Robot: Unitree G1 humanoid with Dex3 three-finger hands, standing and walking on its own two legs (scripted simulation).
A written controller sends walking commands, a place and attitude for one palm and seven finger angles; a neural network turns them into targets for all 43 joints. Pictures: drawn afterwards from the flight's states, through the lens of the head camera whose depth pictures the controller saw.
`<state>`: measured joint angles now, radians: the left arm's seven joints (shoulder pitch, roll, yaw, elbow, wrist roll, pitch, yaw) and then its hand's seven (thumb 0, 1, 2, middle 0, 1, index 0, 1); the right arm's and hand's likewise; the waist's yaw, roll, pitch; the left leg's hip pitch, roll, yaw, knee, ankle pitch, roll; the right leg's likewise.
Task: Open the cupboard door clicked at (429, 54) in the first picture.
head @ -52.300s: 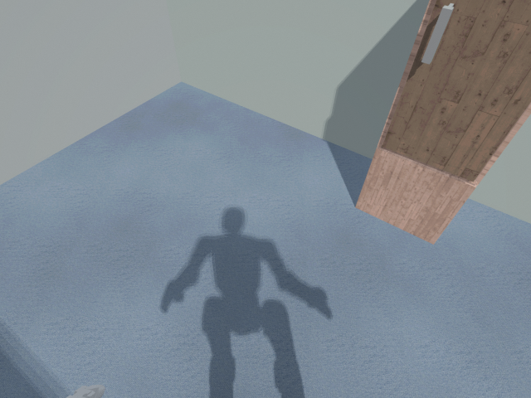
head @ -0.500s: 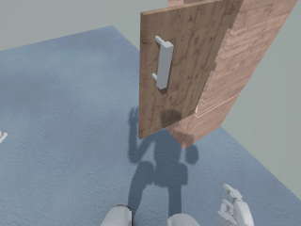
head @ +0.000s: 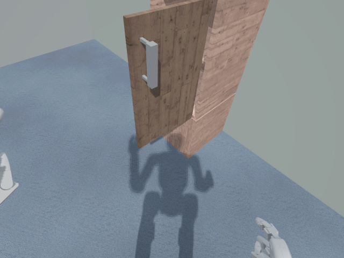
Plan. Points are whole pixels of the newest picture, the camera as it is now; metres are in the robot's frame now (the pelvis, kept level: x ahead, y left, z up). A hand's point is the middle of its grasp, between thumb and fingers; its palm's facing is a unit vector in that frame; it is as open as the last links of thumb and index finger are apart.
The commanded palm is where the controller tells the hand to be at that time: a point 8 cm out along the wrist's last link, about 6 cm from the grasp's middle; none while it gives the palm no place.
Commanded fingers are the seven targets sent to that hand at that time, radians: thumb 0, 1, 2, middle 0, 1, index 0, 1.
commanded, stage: stop stepping back and stand still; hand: left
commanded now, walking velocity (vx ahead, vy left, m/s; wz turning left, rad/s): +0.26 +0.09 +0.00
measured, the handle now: (148, 63) +0.65 +0.10 +0.11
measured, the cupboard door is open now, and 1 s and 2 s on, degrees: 87 87 87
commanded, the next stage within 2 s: let the arm hang, fingers relaxed in 0.56 s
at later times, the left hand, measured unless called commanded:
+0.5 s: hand out of the picture +0.16 +0.28 +0.18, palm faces +0.46 -0.74 -0.49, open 7.4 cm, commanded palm +0.11 +0.31 +0.18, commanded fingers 0.00 0.90 0.90 -0.20 -0.30 -0.20 -0.30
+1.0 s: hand out of the picture -0.02 +0.21 -0.17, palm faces +0.01 -0.98 -0.18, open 7.2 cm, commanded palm none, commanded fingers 0.00 0.90 0.90 -0.20 -0.30 -0.20 -0.30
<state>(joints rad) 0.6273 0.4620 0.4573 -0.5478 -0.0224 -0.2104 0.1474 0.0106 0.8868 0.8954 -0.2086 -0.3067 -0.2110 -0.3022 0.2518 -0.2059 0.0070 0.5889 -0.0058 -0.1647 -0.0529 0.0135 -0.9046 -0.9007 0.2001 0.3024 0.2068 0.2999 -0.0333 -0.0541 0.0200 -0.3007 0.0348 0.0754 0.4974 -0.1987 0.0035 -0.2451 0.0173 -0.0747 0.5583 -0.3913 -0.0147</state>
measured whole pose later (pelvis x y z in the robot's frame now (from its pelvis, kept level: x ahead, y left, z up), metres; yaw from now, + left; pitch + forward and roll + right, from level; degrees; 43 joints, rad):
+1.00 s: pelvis -0.05 +0.03 +0.00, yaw +2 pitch -2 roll +0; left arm 0.25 0.18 -0.01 0.98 0.02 0.04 0.01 0.00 0.95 0.89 -0.20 -0.30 -0.20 -0.30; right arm 0.17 -0.26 0.00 0.98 -0.02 0.01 0.00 0.01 -0.91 -0.90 0.20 0.30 0.21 0.30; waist -0.01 -0.02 0.08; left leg -0.26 -0.02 0.00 0.48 -0.20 0.02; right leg -0.23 0.01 0.01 0.49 -0.23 0.00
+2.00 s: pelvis -0.01 +0.02 +0.01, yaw +2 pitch -1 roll +0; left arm 0.08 0.31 0.02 1.12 0.02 -0.02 0.01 0.00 0.90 0.90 -0.20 -0.30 -0.20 -0.30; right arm 0.09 -0.34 -0.02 1.11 -0.02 0.00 0.00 0.01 -0.91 -0.90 0.20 0.30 0.21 0.30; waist -0.01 0.03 0.08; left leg -0.13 0.00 -0.01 0.31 -0.16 -0.01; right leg -0.11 0.02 0.01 0.32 -0.20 -0.02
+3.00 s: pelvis +0.00 +0.01 +0.02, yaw +1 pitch -1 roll +0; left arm 0.09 0.33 0.01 1.12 0.01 -0.02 0.01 0.00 0.90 0.90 -0.20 -0.30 -0.20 -0.30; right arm 0.10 -0.33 -0.01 1.12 -0.01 0.00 0.00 0.01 -0.91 -0.90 0.20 0.30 0.21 0.30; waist -0.02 0.01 0.07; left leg -0.09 0.01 0.01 0.28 -0.17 -0.01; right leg -0.07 0.03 0.03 0.29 -0.19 -0.03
